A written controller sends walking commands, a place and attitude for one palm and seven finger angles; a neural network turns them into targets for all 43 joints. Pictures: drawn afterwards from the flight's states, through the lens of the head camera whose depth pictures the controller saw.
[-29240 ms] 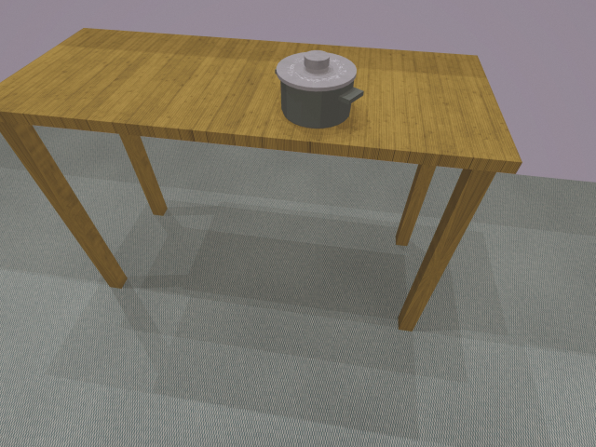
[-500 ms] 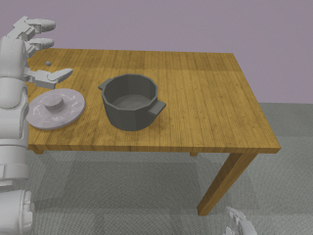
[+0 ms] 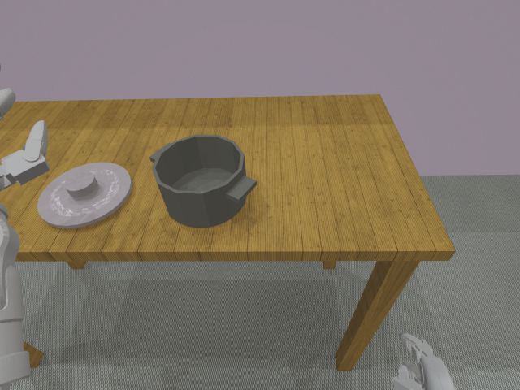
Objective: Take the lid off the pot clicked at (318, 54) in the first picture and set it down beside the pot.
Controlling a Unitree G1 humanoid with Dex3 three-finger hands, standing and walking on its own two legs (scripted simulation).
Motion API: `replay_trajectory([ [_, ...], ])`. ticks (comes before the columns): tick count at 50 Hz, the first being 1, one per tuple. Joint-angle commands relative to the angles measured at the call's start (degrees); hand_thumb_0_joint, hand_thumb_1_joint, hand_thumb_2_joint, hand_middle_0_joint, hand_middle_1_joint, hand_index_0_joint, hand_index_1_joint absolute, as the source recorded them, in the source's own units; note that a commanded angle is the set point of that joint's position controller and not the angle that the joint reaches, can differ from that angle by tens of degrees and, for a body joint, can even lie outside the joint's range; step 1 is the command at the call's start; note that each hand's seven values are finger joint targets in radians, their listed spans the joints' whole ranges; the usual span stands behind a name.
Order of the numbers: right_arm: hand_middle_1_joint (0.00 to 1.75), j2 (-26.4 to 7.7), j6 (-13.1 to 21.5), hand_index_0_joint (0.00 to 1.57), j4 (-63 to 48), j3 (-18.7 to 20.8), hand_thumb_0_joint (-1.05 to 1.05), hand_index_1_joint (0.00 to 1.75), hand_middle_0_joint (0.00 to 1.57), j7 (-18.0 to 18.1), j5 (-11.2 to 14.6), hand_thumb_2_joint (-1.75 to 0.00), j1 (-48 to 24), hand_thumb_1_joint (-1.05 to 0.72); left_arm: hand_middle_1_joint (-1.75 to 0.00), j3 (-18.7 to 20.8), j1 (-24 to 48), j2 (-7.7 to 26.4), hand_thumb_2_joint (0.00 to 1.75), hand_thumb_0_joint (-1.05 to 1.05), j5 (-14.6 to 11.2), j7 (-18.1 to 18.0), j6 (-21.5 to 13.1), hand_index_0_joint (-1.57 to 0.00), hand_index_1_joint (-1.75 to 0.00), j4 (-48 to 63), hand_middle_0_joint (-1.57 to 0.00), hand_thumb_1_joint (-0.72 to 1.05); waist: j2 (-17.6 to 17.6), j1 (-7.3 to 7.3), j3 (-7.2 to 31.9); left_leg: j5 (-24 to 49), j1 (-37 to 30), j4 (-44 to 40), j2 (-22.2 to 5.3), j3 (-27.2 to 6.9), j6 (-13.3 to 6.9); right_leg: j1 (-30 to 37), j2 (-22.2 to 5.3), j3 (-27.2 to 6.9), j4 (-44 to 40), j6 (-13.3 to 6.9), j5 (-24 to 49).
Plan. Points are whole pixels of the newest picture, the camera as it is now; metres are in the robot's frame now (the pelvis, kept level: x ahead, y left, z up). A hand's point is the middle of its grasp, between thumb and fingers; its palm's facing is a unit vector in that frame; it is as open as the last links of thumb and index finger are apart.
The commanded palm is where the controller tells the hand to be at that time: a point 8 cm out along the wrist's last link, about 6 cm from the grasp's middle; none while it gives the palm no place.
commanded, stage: draw the hand back to the body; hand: left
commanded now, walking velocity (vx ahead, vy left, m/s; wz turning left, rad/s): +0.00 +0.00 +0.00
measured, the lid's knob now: (81, 184) +0.44 +0.39 +0.06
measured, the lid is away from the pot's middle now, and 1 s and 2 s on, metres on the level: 0.24 0.24 0.24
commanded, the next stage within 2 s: step back with the hand held close in 1.06 s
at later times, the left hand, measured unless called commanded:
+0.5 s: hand out of the picture +0.22 +0.28 +0.26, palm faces +0.52 -0.83 -0.21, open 7.4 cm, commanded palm +0.16 +0.31 +0.25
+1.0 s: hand out of the picture +0.15 +0.29 +0.25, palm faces +0.48 -0.83 -0.29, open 7.4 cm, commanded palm +0.10 +0.33 +0.25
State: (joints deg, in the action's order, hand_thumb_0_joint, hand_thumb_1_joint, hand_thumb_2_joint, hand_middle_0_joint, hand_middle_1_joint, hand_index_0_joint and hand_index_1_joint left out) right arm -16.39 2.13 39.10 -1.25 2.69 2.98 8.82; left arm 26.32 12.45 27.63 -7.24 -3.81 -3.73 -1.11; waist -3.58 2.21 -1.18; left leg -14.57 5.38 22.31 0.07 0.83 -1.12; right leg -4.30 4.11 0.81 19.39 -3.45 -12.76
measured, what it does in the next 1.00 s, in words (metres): shifts its weight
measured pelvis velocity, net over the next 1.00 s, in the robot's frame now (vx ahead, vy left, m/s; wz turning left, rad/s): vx -0.03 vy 0.04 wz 0.00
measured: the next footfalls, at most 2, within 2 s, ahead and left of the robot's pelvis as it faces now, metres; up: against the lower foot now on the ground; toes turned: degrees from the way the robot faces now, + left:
none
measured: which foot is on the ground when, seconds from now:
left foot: down 0.00-1.00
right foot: down 0.00-1.00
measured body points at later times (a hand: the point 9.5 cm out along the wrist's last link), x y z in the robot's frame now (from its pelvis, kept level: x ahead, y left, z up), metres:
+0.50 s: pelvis -0.02 +0.01 +0.00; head -0.05 -0.01 +0.45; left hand +0.19 +0.32 +0.27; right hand +0.16 -0.21 -0.09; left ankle -0.03 +0.11 -0.75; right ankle -0.02 -0.08 -0.75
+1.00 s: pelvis -0.03 +0.04 +0.00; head -0.06 +0.04 +0.45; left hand +0.12 +0.33 +0.26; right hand +0.18 -0.16 -0.07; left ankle -0.03 +0.11 -0.75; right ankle -0.02 -0.08 -0.74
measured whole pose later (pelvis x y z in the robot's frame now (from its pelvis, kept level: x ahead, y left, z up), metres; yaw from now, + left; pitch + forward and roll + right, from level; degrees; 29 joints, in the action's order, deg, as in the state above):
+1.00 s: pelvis -0.03 +0.04 +0.00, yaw +0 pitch -7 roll -2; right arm -12.2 5.6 38.8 -2.6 2.2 0.1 8.4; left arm 23.5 -19.0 21.3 -7.1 -3.9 -6.7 34.0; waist -3.1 4.6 -1.1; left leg -13.4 3.4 23.2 2.5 1.7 -4.3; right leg -1.4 1.6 0.2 18.5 -0.3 -10.6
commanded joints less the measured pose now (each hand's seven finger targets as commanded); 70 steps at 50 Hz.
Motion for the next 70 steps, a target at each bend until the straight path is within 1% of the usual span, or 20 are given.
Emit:
replay_trajectory([
  [1, 0.30, -5.0, 3.9, 0.20, -9.2, 1.9, 0.00, 0.30, 0.20, 0.9, -0.6, -0.90, -7.6, -0.90, -0.39, 8.3, 15.9, 19.8, 0.88, 0.00, -0.6, -1.5, -5.3, -0.25, -0.39, 21.2, -0.25, 0.68, -1.2, 0.67, 16.1, 19.9, -6.1, -0.2, -0.4, 0.9, -2.3, 5.5, -4.4, -2.4, -0.7, 1.8, 24.9],
  [3, 0.30, -4.8, 3.8, 0.20, -8.4, 1.9, 0.00, 0.30, 0.20, 1.0, -0.8, -0.90, -7.3, -0.90, -0.37, 10.4, 13.8, 20.9, 0.89, 0.00, -0.6, -1.8, -5.4, -0.24, -0.37, 19.7, -0.24, 0.73, 0.9, 0.63, 15.3, 19.5, -5.2, 0.1, -0.4, 1.1, -2.3, 5.7, -4.5, -2.6, -0.8, 2.0, 25.9],
  [6, 0.30, -4.1, 3.6, 0.20, -8.0, 1.7, 0.00, 0.30, 0.20, 1.2, -0.8, -0.90, -7.9, -0.90, -0.34, 5.6, 10.1, 14.1, 0.89, 0.00, -0.9, -1.1, -4.1, -0.22, -0.34, 14.1, -0.22, 0.80, 2.6, -0.05, 8.4, 15.1, -3.5, -1.0, -0.6, 1.7, -2.2, 1.8, -4.1, -2.4, -2.8, 2.1, 19.7],
  [10, 0.30, -3.6, 4.2, 0.20, -8.9, 1.3, 0.00, 0.30, 0.20, 1.0, -0.5, -0.90, -9.2, -0.90, -0.30, 0.3, 8.2, 8.7, 0.90, 0.00, -1.3, -0.5, -4.2, -0.20, -0.30, 18.2, -0.20, 0.90, -1.1, -0.31, 5.9, 11.1, -4.7, -2.0, -0.6, 1.2, -2.1, -0.8, -3.9, -2.2, -4.7, 1.7, 12.6],
  [14, 0.30, -3.6, 4.4, 0.20, -8.8, 1.5, 0.00, 0.30, 0.20, 1.3, -1.3, -0.90, -10.4, -0.90, -0.30, 7.8, 6.9, 15.3, 0.90, 0.00, -1.4, -1.6, -5.7, -0.20, -0.30, 25.8, -0.20, 0.90, 0.1, 1.07, 10.4, 12.0, -4.8, -1.8, -0.5, 0.7, -2.2, 2.7, -4.2, -3.0, -4.6, 1.6, 13.5],
  [16, 0.30, -3.2, 4.7, 0.20, -8.5, 1.5, 0.00, 0.30, 0.20, 1.5, -1.6, -0.90, -10.3, -0.90, -0.30, 8.5, 4.3, 14.6, 0.90, 0.00, -1.6, -1.8, -6.0, -0.20, -0.30, 25.7, -0.20, 0.90, 1.9, 1.32, 10.4, 12.5, -4.7, -2.0, -0.6, 0.5, -2.1, 3.2, -4.2, -2.8, -4.3, 1.6, 14.2],
  [22, 0.30, -3.0, 5.1, 0.20, -8.4, 1.4, 0.00, 0.30, 0.20, 1.3, -1.4, -0.90, -10.5, -0.90, -0.30, 1.6, -2.0, 6.9, 0.90, 0.00, -1.5, -1.0, -5.3, -0.20, -0.30, 26.0, -0.20, 0.90, -0.4, 0.53, 4.9, 9.9, -4.8, -3.2, -0.9, 0.4, -1.9, -0.4, -3.8, -2.2, -5.8, 1.4, 9.2],
  [28, 0.30, -2.8, 6.1, 0.20, -8.9, 1.7, 0.00, 0.30, 0.20, 1.2, -2.2, -0.90, -11.0, -0.90, -0.30, 6.9, -6.9, 10.9, 0.90, 0.00, -1.5, -1.6, -7.5, -0.20, -0.30, 35.9, -0.20, 0.90, 0.2, 1.68, 8.3, 10.1, -5.3, -3.1, -1.0, -0.7, -1.7, 2.3, -3.8, -2.4, -5.2, 1.1, 8.8],
  [35, 0.30, -2.7, 6.3, 0.20, -8.9, 1.6, 0.00, 0.30, 0.20, 0.6, -2.3, -0.90, -10.2, -0.90, -0.30, 2.4, -15.3, 4.9, 0.90, 0.00, -1.2, -0.8, -6.4, -0.20, -0.30, 36.7, -0.20, 0.90, -0.2, 1.18, 3.2, 9.0, -3.6, -4.2, -1.7, -1.4, -1.3, -0.5, -3.3, -1.5, -5.3, 0.9, 7.1],
  [39, 0.30, -2.6, 6.9, 0.20, -9.6, 1.6, 0.00, 0.30, 0.20, 0.4, -2.8, -0.90, -10.7, -0.90, -0.30, 3.8, -16.6, 6.6, 0.90, 0.00, -0.6, -1.1, -7.3, -0.20, -0.30, 44.8, -0.20, 0.90, -3.3, 1.83, 6.0, 9.4, -4.0, -4.0, -1.7, -2.5, -0.9, 0.9, -3.1, -1.4, -4.3, 0.5, 7.6],
  [46, 0.30, -2.3, 6.3, 0.20, -9.6, 1.3, 0.00, 0.30, 0.20, 0.2, -2.7, -0.90, -9.5, -0.90, -0.30, 2.0, -23.3, 3.5, 0.90, 0.00, -0.4, -1.0, -5.6, -0.20, -0.30, 43.9, -0.20, 0.90, -0.3, 1.21, 0.8, 7.1, -1.3, -5.3, -2.6, -3.6, -0.1, -1.5, -2.6, -0.7, -4.0, 0.5, 5.5],
  [54, 0.30, -2.2, 7.1, 0.20, -10.0, 1.1, 0.00, 0.30, 0.20, 0.3, -3.0, -0.90, -9.9, -0.90, -0.30, 1.8, -21.4, 3.9, 0.90, 0.00, 0.4, -1.5, -6.0, -0.20, -0.30, 48.4, -0.20, 0.90, -3.1, 1.72, 3.8, 5.7, -1.6, -5.5, -2.7, -5.3, 0.3, -0.5, -2.6, -0.9, -2.7, 0.2, 5.3],
  [57, 0.30, -2.0, 6.8, 0.20, -9.8, 1.1, 0.00, 0.30, 0.20, 0.2, -3.1, -0.90, -9.2, -0.90, -0.30, 2.2, -24.3, 3.6, 0.90, 0.00, 0.3, -1.7, -5.3, -0.20, -0.30, 46.9, -0.20, 0.90, -1.3, 1.86, 2.9, 7.6, -1.0, -5.4, -2.9, -5.1, 0.7, -0.3, -2.4, -0.6, -2.5, 0.2, 6.2],
  [58, 0.30, -2.2, 6.9, 0.20, -10.1, 1.1, 0.00, 0.30, 0.20, 0.0, -2.9, -0.90, -9.5, -0.90, -0.30, 3.0, -22.7, 4.9, 0.90, 0.00, 0.2, -1.8, -5.6, -0.20, -0.30, 49.5, -0.20, 0.90, -1.7, 1.68, 4.4, 7.4, -1.8, -5.2, -3.0, -5.4, 0.7, 0.5, -2.3, -0.8, -2.1, 0.1, 6.4],
  [59, 0.30, -4.6, 5.8, 0.20, -13.4, 1.0, 0.00, 0.30, 0.20, 0.2, -2.4, -0.90, -10.2, -0.90, -0.30, 12.4, -12.4, 15.1, 0.90, 0.00, 2.0, -2.8, -9.4, -0.20, -0.30, 54.5, -0.20, 0.90, -2.5, -0.40, -0.6, -0.3, 4.9, -4.5, -3.7, -6.0, -1.9, -3.9, -4.3, -8.5, -3.6, 0.5, 8.4],
  [60, 0.30, -2.9, 5.3, 0.20, -12.2, 1.2, 0.00, 0.30, 0.20, 0.6, -2.8, -0.90, -8.7, -0.90, -0.30, 9.5, -18.5, 10.2, 0.90, 0.00, 1.7, -2.8, -10.2, -0.20, -0.30, 47.0, -0.20, 0.90, 4.8, -0.39, -1.2, -0.8, 5.2, -3.1, -2.7, -6.3, -2.4, -5.3, -5.9, -8.9, -5.1, 0.6, 7.1],
  [61, 0.30, -2.9, 4.9, 0.20, -12.5, 1.6, 0.00, 0.30, 0.20, 0.2, -2.7, -0.90, -8.0, -0.90, -0.30, 7.3, -23.1, 7.8, 0.90, 0.00, 2.1, -2.5, -10.0, -0.20, -0.30, 45.1, -0.20, 0.90, 7.4, -0.60, -1.4, 1.9, 3.3, -1.1, -2.3, -5.6, -2.7, -7.3, -6.8, -10.9, -6.6, 0.5, 7.8],
  [65, 0.30, -4.0, 3.0, 0.20, -13.5, 2.8, 0.00, 0.30, 0.20, -0.8, -2.1, -0.90, -6.7, -0.90, -0.30, 3.3, -26.8, 4.1, 0.90, 0.00, 3.0, -1.3, -10.5, -0.20, -0.30, 45.0, -0.20, 0.90, 1.0, -1.73, 4.3, 10.7, 1.2, -1.0, -4.4, -5.4, -2.4, -5.5, -7.1, -8.5, -2.3, 1.1, 15.9],
  [68, 0.30, -4.3, 1.9, 0.20, -15.1, 3.4, 0.00, 0.30, 0.20, -1.0, -1.9, -0.90, -6.0, -0.90, -0.30, 6.0, -30.9, 6.9, 0.90, 0.00, 3.0, -1.4, -11.2, -0.20, -0.30, 50.4, -0.20, 0.90, -3.4, -1.37, 9.9, 19.3, 1.0, -1.0, -6.1, -6.3, -2.5, -2.5, -6.1, -6.5, 2.9, 1.9, 19.7],
  [70, 0.30, -4.0, 1.0, 0.20, -16.5, 3.9, 0.00, 0.30, 0.20, -1.2, -1.9, -0.90, -5.1, -0.90, -0.30, 8.1, -36.0, 8.0, 0.90, 0.00, 3.0, -1.6, -11.5, -0.20, -0.30, 53.0, -0.20, 0.90, -1.3, -1.02, 12.6, 26.9, 2.1, 0.0, -7.3, -6.8, -2.5, -1.4, -5.6, -5.3, 5.5, 2.5, 20.9],
])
